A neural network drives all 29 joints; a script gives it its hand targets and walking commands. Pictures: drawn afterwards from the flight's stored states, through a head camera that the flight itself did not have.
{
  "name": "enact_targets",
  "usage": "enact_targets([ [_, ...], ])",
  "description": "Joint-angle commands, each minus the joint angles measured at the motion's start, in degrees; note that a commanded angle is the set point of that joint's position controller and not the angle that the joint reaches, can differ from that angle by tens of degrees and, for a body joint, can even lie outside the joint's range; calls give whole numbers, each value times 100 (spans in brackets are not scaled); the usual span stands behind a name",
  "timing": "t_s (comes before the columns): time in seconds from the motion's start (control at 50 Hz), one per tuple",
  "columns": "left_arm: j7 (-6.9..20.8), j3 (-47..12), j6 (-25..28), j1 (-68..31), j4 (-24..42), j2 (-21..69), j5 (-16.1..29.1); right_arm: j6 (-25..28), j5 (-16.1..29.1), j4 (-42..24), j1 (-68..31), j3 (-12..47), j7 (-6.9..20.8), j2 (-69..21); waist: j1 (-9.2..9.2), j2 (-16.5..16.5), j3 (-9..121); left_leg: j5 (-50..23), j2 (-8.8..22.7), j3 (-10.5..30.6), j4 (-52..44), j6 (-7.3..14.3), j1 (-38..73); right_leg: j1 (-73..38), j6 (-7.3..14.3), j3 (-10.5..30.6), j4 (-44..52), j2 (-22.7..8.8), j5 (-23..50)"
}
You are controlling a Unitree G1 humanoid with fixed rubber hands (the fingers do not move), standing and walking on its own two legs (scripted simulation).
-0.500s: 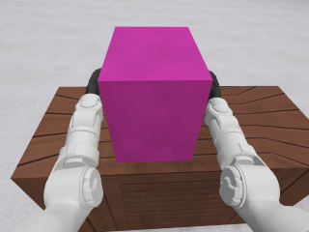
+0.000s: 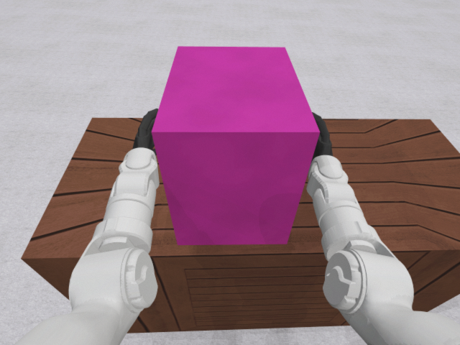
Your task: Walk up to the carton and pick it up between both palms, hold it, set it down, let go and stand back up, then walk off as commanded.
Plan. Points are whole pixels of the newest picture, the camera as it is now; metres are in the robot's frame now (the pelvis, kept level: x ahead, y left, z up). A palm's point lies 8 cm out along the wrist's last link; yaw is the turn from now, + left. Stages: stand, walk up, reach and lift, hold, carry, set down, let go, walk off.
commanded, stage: set down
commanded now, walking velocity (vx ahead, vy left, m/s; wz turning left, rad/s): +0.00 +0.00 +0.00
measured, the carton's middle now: (232, 144) +0.47 +0.03 +0.09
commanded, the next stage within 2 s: none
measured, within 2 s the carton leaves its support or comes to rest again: rests again in 0.98 s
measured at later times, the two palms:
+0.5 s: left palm (153, 161) +0.41 +0.18 +0.09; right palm (316, 167) +0.42 -0.14 +0.09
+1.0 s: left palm (152, 166) +0.41 +0.18 +0.08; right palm (314, 173) +0.41 -0.14 +0.08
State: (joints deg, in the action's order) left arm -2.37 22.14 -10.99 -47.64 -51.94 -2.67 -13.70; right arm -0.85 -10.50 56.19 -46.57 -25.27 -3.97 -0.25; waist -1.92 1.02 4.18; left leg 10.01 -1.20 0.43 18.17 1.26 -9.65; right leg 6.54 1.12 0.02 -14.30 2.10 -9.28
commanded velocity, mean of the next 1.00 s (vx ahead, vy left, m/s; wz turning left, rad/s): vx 0.00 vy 0.00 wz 0.00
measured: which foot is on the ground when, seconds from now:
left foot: down 0.00-1.00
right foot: down 0.00-1.00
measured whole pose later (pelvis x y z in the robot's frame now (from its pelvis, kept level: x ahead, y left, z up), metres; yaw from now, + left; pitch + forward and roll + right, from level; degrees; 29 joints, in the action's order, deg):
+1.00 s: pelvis +0.00 +0.00 +0.00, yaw -1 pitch +7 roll +0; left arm -0.5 28.3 1.6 -47.6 -59.1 -1.5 -17.8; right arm 7.3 -22.4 53.4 -43.1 -34.4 -2.1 -4.3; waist -3.3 0.6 4.4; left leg 9.3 -0.7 -2.3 17.9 1.5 -15.9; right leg 14.0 1.2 -0.6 -16.2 1.7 -9.4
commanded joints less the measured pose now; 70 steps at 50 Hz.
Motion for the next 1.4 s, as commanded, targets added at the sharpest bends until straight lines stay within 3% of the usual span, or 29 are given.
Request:
enact_targets([
  [0.0,723,-1498,578,-4367,870,3152,235,554,-71,-1026,-4492,1593,915,-2949,56,-302,3225,-2720,199,-321,206,-584,1212,-1004,-262,-277,-233,-95,2103],
  [0.26,725,-1129,908,-4241,537,2971,-9,763,-609,-969,-4190,1369,1021,-3125,-71,-212,3381,-2771,216,-438,191,-475,839,-1136,-312,-247,-411,-172,2521],
  [0.44,683,-1196,1244,-4149,466,3003,48,992,-778,-921,-4053,1548,1011,-3358,-142,-170,3826,-3281,264,-403,377,-405,923,-886,-335,-230,-558,-223,2941],
  [0.66,752,-1064,1562,-4105,132,2906,-24,1136,-936,-796,-3869,1499,929,-3509,-134,-30,3789,-2716,225,-492,256,-317,263,-1307,-387,-151,-719,-307,3286],
  [0.82,807,-774,1634,-3961,-94,2745,-279,1183,-1182,-666,-3601,1162,955,-3373,-136,-94,3406,-2167,221,-603,66,-311,-22,-1416,-362,-178,-679,-307,2885],
  [1.08,737,-551,1555,-3587,-16,2713,-543,1225,-1474,-611,-3294,827,1056,-3160,-178,-181,3078,-2324,302,-653,68,-344,482,-720,-241,-357,-386,-194,1846],
  [1.38,793,-348,1455,-2991,68,2806,-787,1194,-1655,-518,-2806,711,1069,-3260,-182,-138,2562,-2271,287,-715,33,-255,484,-685,-269,-379,-361,-219,1795],
])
